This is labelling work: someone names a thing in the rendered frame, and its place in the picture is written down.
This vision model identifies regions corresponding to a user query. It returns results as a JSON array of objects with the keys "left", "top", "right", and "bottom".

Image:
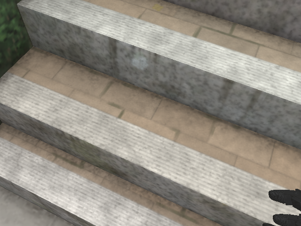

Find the right robot hand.
[{"left": 262, "top": 188, "right": 301, "bottom": 226}]

